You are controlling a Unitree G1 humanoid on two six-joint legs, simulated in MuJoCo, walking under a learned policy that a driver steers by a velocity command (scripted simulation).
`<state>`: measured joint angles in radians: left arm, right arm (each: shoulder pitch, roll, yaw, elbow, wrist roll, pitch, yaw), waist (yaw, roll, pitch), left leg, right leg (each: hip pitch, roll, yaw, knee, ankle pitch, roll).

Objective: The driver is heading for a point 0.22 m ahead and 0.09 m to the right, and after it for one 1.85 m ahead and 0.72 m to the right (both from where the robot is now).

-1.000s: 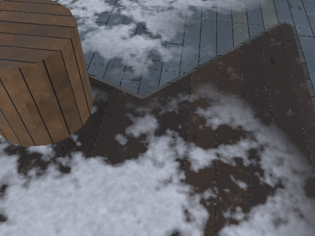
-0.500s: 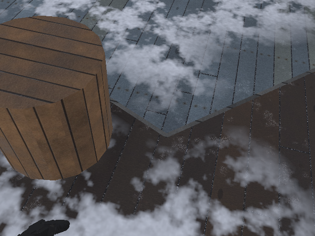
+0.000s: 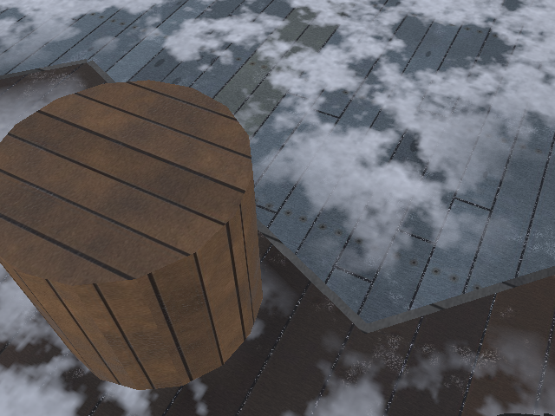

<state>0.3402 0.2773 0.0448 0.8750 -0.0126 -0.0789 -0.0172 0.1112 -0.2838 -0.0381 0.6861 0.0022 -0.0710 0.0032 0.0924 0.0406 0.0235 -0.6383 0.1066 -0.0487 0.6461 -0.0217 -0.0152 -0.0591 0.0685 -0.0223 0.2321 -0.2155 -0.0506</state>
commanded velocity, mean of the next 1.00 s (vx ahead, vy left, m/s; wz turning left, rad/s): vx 0.17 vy -0.06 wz -0.46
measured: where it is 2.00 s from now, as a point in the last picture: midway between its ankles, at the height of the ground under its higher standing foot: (464, 344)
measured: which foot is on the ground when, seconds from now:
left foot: up 0.00-0.10, down 0.12-0.62, up 0.64-1.00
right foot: down 0.00-0.12, up 0.14-0.60, down 0.62-1.00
